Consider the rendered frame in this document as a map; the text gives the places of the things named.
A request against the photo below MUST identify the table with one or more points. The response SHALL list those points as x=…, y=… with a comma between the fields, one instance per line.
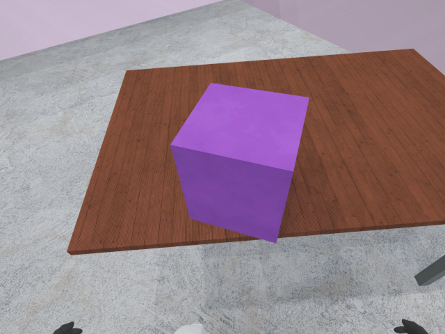
x=371, y=154

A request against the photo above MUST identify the carton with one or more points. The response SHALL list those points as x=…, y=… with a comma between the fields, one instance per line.
x=235, y=156

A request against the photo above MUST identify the robot right hand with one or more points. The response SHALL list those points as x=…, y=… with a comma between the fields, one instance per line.
x=410, y=327

